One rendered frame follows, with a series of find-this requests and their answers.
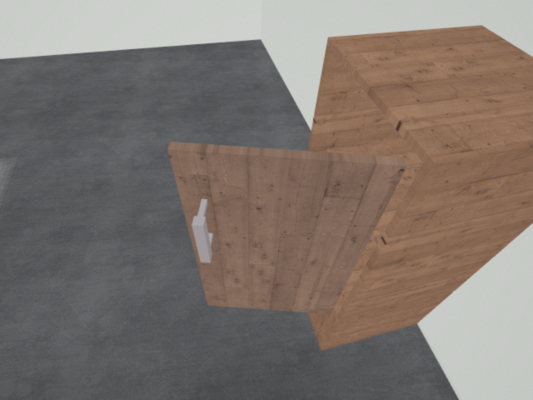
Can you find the cupboard door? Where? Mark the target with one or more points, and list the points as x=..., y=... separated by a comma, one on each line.
x=288, y=226

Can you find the handle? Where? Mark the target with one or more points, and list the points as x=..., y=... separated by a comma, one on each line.
x=202, y=237

